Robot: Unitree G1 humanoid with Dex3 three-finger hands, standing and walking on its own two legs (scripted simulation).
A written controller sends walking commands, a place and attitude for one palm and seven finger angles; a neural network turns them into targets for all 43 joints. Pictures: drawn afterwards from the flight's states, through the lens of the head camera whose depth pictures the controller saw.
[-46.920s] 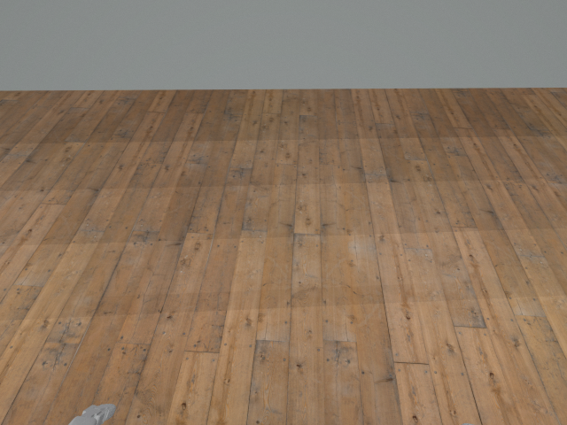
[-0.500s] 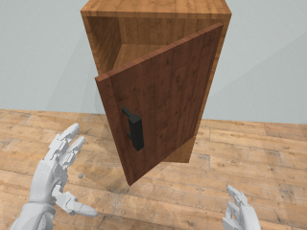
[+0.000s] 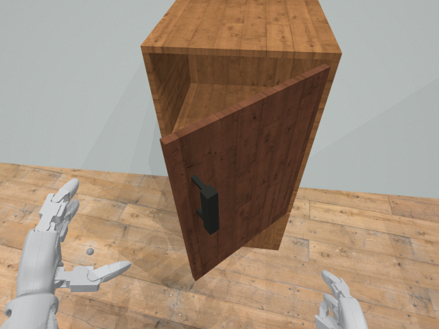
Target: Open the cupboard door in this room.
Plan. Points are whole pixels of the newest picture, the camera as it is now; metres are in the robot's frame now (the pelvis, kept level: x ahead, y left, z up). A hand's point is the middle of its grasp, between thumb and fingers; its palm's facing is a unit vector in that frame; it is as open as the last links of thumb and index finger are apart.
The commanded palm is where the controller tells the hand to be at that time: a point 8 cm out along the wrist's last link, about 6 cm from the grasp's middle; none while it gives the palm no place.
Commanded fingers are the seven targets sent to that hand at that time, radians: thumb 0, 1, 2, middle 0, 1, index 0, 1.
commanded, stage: draw the hand back to the body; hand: left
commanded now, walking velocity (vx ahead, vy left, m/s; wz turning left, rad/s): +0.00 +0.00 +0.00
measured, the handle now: (204, 204) +0.35 +0.08 +0.03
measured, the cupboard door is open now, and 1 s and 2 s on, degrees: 44 44 44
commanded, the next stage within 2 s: step back with the hand held close in 0.78 s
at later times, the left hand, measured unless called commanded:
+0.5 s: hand (48, 216) +0.21 +0.26 +0.18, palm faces +0.48 -0.76 -0.42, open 8.1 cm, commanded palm +0.16 +0.28 +0.18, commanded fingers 0.00 0.90 0.90 -0.20 -0.30 -0.20 -0.30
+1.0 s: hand (47, 226) +0.20 +0.25 +0.18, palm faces +0.45 -0.78 -0.43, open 7.4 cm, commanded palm +0.14 +0.28 +0.19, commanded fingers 0.00 0.90 0.90 -0.20 -0.30 -0.20 -0.30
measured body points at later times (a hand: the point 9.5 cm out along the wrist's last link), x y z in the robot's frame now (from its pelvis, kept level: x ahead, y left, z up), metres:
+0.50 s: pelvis +0.02 -0.01 +0.02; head +0.00 -0.04 +0.47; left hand +0.18 +0.29 +0.20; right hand +0.21 -0.23 -0.06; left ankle -0.02 +0.12 -0.72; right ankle +0.01 -0.14 -0.72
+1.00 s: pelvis -0.01 -0.02 +0.02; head -0.01 -0.03 +0.47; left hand +0.17 +0.29 +0.20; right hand +0.18 -0.24 -0.06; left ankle -0.02 +0.12 -0.72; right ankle +0.01 -0.14 -0.72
